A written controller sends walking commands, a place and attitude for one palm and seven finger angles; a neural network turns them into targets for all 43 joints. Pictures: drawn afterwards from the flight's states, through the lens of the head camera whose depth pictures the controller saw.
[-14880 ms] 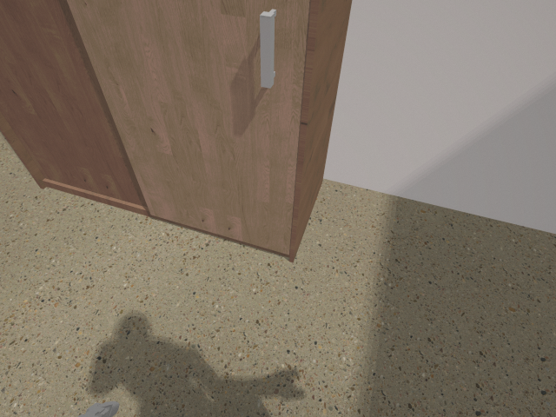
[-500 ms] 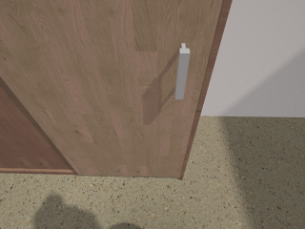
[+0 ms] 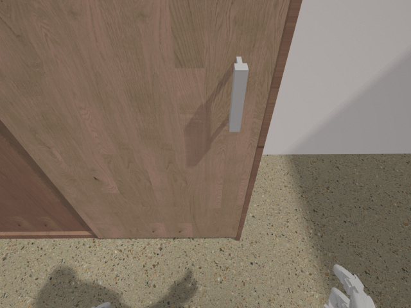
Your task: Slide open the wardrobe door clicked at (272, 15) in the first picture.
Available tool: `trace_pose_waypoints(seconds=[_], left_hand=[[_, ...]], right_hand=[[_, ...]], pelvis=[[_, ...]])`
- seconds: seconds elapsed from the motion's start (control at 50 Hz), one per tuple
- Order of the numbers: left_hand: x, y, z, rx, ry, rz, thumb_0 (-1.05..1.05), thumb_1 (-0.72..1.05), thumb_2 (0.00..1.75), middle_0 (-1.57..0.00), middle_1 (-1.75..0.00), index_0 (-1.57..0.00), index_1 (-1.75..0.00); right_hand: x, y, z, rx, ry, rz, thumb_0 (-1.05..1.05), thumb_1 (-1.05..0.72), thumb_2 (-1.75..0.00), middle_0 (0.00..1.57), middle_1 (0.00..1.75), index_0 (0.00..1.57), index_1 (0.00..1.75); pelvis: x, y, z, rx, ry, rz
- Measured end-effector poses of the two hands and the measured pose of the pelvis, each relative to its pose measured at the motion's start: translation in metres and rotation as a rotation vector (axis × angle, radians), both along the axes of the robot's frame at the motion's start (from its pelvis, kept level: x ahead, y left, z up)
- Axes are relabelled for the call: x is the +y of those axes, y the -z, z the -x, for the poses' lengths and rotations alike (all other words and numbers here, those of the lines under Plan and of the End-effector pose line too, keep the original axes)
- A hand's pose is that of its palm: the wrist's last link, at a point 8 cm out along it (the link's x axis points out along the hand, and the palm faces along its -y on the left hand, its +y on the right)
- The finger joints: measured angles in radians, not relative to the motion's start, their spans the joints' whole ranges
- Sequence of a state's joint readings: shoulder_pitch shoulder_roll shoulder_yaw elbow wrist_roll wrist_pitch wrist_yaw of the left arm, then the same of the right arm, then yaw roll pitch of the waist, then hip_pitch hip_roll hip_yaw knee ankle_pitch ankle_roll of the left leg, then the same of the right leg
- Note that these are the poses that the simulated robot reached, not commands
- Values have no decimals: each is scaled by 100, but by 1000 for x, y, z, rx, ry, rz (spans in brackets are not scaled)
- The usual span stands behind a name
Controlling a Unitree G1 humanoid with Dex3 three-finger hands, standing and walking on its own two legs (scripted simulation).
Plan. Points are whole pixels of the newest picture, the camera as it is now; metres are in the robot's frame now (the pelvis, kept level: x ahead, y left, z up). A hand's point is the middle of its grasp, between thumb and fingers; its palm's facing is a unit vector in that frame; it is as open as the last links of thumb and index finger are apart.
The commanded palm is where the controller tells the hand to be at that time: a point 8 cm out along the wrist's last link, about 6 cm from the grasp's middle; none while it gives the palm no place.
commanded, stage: raise the hand with hooked fingers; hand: right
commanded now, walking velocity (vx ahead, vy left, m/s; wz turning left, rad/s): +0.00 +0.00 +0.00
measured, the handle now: (236, 95) +0.53 -0.04 +0.14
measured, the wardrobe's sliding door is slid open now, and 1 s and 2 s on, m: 0.00 0.00 0.00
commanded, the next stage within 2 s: move the hooked fingers beside the handle in 1.98 s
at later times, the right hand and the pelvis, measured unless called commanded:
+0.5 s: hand (342, 300) +0.15 -0.20 +0.03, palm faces +0.07 +0.99 -0.11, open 9.8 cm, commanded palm +0.13 -0.26 +0.02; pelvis -0.03 +0.04 -0.06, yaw -4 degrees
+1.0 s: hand (376, 252) +0.21 -0.26 +0.07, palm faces +0.00 +1.00 -0.08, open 12.7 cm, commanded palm +0.18 -0.31 +0.10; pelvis -0.01 -0.01 -0.02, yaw -2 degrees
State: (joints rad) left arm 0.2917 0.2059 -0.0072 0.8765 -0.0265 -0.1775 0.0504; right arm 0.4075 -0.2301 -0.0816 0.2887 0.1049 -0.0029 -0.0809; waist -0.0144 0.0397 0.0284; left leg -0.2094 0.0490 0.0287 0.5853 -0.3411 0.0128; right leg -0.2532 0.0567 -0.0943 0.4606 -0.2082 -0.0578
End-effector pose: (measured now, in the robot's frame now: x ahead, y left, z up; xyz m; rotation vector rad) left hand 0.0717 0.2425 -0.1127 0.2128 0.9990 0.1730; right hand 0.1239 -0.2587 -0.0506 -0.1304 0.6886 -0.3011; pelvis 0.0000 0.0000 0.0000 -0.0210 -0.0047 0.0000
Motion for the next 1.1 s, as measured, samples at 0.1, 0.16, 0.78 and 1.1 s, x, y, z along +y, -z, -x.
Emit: trace_pose_waypoints(seconds=[0.1, 0.16, 0.78, 1.1], left_hand=[[5, -6, -39, -241, 31, 31, 1, 90, 90, -20, -30, -20, -30], [15, -12, -60, -338, 32, 34, 1, 90, 90, -20, -30, -20, -30], [13, -14, -63, -337, 57, -4, 2, 90, 90, -20, -30, -20, -30], [-36, -55, -103, -486, 166, -28, 2, 90, 90, -20, -30, -20, -30]], right_hand=[[18, -88, -67, -565, -132, 1, 2, -82, -86, 21, 36, 20, 36], [30, -85, -67, -682, -281, -42, 1, -77, -84, 21, 39, 20, 39], [-37, -125, -59, -727, -252, -29, 1, -5, -53, 27, 85, 26, 85], [-74, -168, -73, -812, -300, 1, 0, 32, -37, 30, 109, 29, 109]], pelvis=[[8, 13, 10, 45, 22, -10], [18, 25, 16, 90, 6, -11], [18, 28, 1, 119, 13, -51], [-14, 16, 10, 36, 39, -71]])
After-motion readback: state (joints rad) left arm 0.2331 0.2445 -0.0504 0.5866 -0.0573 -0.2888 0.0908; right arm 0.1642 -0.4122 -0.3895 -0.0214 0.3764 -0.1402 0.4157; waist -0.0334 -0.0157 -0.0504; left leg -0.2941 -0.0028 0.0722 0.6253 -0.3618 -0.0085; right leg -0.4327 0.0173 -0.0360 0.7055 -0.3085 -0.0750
